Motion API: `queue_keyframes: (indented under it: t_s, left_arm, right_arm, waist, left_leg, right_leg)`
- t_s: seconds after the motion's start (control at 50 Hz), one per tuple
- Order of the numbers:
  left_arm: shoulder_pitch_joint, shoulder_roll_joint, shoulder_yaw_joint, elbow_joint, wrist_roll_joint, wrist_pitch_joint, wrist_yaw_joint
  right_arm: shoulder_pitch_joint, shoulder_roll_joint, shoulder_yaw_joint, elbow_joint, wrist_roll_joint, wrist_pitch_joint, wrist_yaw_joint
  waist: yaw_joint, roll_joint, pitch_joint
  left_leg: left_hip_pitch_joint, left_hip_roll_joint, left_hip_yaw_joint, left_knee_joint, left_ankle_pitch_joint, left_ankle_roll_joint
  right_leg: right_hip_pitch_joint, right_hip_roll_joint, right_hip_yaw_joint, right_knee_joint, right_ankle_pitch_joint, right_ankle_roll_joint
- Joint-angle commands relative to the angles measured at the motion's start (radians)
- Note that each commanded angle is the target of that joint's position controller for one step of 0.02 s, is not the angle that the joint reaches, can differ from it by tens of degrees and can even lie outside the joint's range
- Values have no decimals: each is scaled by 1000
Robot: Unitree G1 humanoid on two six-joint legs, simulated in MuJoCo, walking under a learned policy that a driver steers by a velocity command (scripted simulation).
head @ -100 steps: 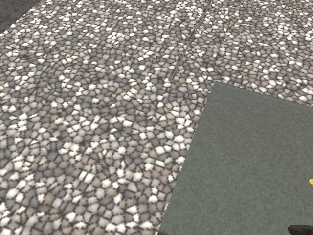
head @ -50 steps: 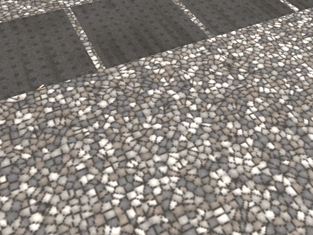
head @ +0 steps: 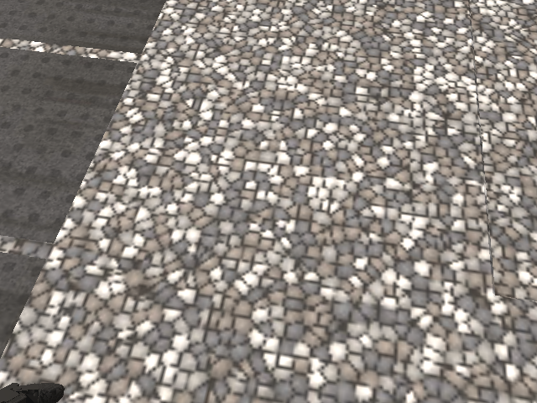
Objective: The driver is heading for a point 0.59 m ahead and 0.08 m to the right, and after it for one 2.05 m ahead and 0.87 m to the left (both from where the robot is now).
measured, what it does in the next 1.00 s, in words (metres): walks ahead, turning right: right foot, then left foot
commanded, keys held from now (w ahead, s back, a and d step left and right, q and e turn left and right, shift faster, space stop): e+shift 0.38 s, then shift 0.40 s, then w+shift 0.22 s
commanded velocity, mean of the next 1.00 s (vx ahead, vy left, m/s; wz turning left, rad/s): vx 0.16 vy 0.00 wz -0.59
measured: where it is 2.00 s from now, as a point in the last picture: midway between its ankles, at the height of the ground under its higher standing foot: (344, 214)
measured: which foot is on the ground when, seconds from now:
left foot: down 0.00-0.16, up 0.18-0.54, down 0.56-0.94, up 0.96-1.00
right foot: up 0.00-0.14, down 0.16-0.56, up 0.58-0.92, down 0.94-1.00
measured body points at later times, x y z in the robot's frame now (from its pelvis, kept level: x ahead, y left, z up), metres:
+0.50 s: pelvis +0.20 +0.04 -0.01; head +0.24 +0.01 +0.44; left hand +0.49 +0.23 -0.07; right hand +0.28 -0.29 -0.09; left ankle +0.34 +0.16 -0.71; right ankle +0.23 -0.07 -0.74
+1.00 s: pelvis +0.26 +0.06 +0.00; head +0.25 +0.04 +0.45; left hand +0.48 +0.24 -0.11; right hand +0.22 -0.23 -0.11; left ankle +0.34 +0.15 -0.71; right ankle +0.13 +0.01 -0.74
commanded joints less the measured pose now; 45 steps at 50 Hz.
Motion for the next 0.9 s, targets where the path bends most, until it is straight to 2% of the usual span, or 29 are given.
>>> queue_keyframes:
  t_s: [0.02, 0.06, 0.12, 0.14, 0.16, 0.18, 0.2, 0.22, 0.24, 0.26, 0.3, 0.36, 0.42, 0.5, 0.54, 0.56, 0.58, 0.6, 0.62, 0.64, 0.66, 0.68, 0.74, 0.78, 0.8, 0.82, 0.84, 0.86, 0.9]
  left_arm:
    - [82, -42, -28, -60, 14, 0, -32]
    - [82, -10, -13, -52, 18, 7, -50]
    - [136, 73, 29, -46, 18, 14, -52]
    - [217, 107, 52, -29, 15, 11, -44]
    - [305, 141, 75, -8, 8, 6, -25]
    - [222, 223, 78, -44, 5, 2, -3]
    - [165, 245, 73, -127, 62, -21, -19]
    - [122, 198, 67, -153, 48, -29, -28]
    - [81, 162, 58, -151, 23, -33, -25]
    - [50, 122, 46, -151, 5, -32, -16]
    - [-5, 98, 40, -162, 15, -17, 7]
    - [8, 113, 53, -155, 24, 8, 36]
    - [0, 101, 51, -155, 21, 32, 53]
    - [25, 52, 29, -137, 32, 38, 44]
    - [7, 29, 17, -136, 27, 37, 40]
    - [42, -1, 9, -124, 27, 35, 40]
    - [122, -58, -9, -112, 43, 35, 42]
    - [128, 12, 15, -142, 32, 24, 44]
    - [128, 89, 38, -116, 30, 16, 48]
    - [102, 111, 48, -90, 23, 22, 50]
    - [108, 73, 41, -68, 27, 33, 56]
    - [113, 39, 30, -64, 32, 41, 57]
    - [79, -39, -1, -66, 27, 35, 50]
    - [49, -68, -16, -67, 30, 29, 47]
    - [60, -81, -24, -61, 28, 27, 44]
    - [69, -51, -18, -58, 20, 23, 39]
    - [93, -20, -9, -50, 12, 18, 35]
    - [116, -6, -6, -35, 8, 10, 30]
    - [185, -33, -14, 22, 17, -12, 23]
  right_arm:
    - [-194, -138, -32, -92, 12, -17, -8]
    - [-195, -161, -40, -82, 32, -16, -5]
    - [-188, -199, -55, -82, 54, 2, -1]
    - [-189, -190, -54, -86, 56, 14, 1]
    - [-163, -138, -39, -93, 40, 20, 6]
    - [-71, -5, 0, -107, -29, 21, 19]
    - [12, -93, -2, -141, -13, 9, 30]
    - [-90, -167, -14, -143, 3, -4, 35]
    - [-152, -168, -16, -160, 4, -6, 31]
    - [-160, -145, -13, -144, -11, -1, 19]
    - [-155, -138, -16, -133, -19, 15, 18]
    - [-161, -62, 1, -122, -17, 29, 20]
    - [-135, -43, 6, -104, -6, 48, 25]
    - [-174, -40, 3, -126, -9, 52, 31]
    - [-141, -35, -3, -123, -13, 41, 38]
    - [-135, -49, -9, -125, -26, 38, 39]
    - [-158, -109, -17, -153, -49, 40, 35]
    - [-164, -179, -36, -147, -76, 41, 33]
    - [-192, -148, -33, -165, -61, 38, 30]
    - [-205, -99, -21, -167, -43, 41, 26]
    - [-217, -73, -11, -168, -27, 45, 23]
    - [-218, -56, -3, -163, -13, 49, 20]
    - [-174, -15, 14, -140, -19, 58, 15]
    - [-138, -27, 10, -122, -18, 66, 13]
    - [-95, -42, 6, -108, -18, 70, 12]
    - [-48, -104, -15, -98, -5, 77, 12]
    - [-25, -135, -25, -96, 7, 82, 10]
    - [-17, -144, -27, -95, 18, 84, 9]
    - [-35, -133, -25, -93, 35, 82, 7]
  waist:
    - [85, 141, -129]
    - [92, 123, -146]
    - [140, 122, -189]
    - [184, 102, -224]
    - [219, 7, -235]
    - [89, -294, -227]
    - [63, -271, -505]
    - [112, -87, -490]
    - [91, -17, -364]
    - [57, 66, -291]
    - [15, 53, -243]
    - [21, 39, -270]
    - [27, -7, -316]
    - [65, -103, -282]
    - [40, -125, -260]
    - [43, -93, -238]
    - [93, 129, -232]
    - [120, 349, -159]
    - [108, 269, -142]
    - [95, 176, -126]
    - [98, 132, -128]
    - [90, 137, -122]
    - [63, 174, -148]
    - [36, 219, -176]
    - [23, 246, -215]
    - [3, 289, -216]
    - [3, 304, -212]
    - [14, 298, -184]
    - [64, 233, -100]
  left_leg:
    - [4, 225, -56, -120, 647, 134]
    - [37, 217, -7, -62, 691, 110]
    - [83, 213, 21, 141, 878, 83]
    - [44, 200, 31, 304, 854, 65]
    - [-112, 146, 18, 547, 515, 25]
    - [-368, -13, 6, 883, -389, -35]
    - [-564, -130, -246, 1107, -437, -58]
    - [-574, -74, -348, 1062, -329, -32]
    - [-579, -54, -352, 982, -262, -22]
    - [-548, -24, -355, 906, -231, -28]
    - [-407, -17, -346, 745, -206, -38]
    - [-316, -73, -305, 544, -152, -78]
    - [-244, -82, -298, 446, -31, -93]
    - [-183, -67, -283, 331, 3, -70]
    - [-90, -58, -262, 151, 101, -31]
    - [-37, -9, -292, 47, 173, 2]
    - [12, 203, -535, -57, 269, 75]
    - [-89, 359, -802, -143, 291, 259]
    - [-122, 361, -821, -146, 173, 299]
    - [-137, 292, -694, -119, 93, 253]
    - [-124, 227, -612, -105, 36, 206]
    - [-114, 201, -570, -103, 50, 198]
    - [-50, 129, -442, -102, 77, 184]
    - [-4, 121, -421, -90, 90, 187]
    - [4, 123, -429, -111, -51, 189]
    - [4, 143, -470, -137, -190, 203]
    - [-10, 171, -515, -160, -322, 209]
    - [-56, 187, -545, -187, -419, 206]
    - [-196, 163, -515, -194, -461, 177]
  right_leg:
    - [155, -30, 7, -249, 213, -2]
    - [233, 5, -31, -328, 276, -36]
    - [371, 82, -87, -393, 206, -112]
    - [492, 114, -93, -451, 228, -151]
    - [670, 123, -28, -538, 338, -203]
    - [797, -54, 280, -494, 884, -302]
    - [979, -278, 821, -652, 567, -547]
    - [921, -267, 801, -736, 363, -486]
    - [806, -215, 715, -743, 291, -427]
    - [694, -164, 635, -730, 308, -375]
    - [499, -87, 499, -712, 467, -328]
    - [419, -27, 450, -673, 615, -300]
    - [377, -10, 442, -647, 484, -259]
    - [347, -6, 481, -613, 300, -216]
    - [331, 7, 497, -565, 221, -181]
    - [305, 48, 472, -510, 105, -137]
    - [233, 173, 342, -272, -225, -66]
    - [109, 245, 251, -69, -403, -14]
    - [87, 185, 272, 93, -332, 14]
    - [91, 174, 266, 149, -253, 26]
    - [97, 168, 251, 178, -206, 42]
    - [91, 167, 242, 206, -169, 58]
    - [145, 125, 166, 26, -130, 78]
    - [228, 78, 114, -179, -159, 83]
    - [291, 77, 78, -267, -186, 79]
    - [312, 105, 23, -294, -232, 72]
    - [339, 108, 7, -343, -247, 50]
    - [382, 104, -1, -420, -227, 13]
    - [532, 107, -38, -648, -70, -70]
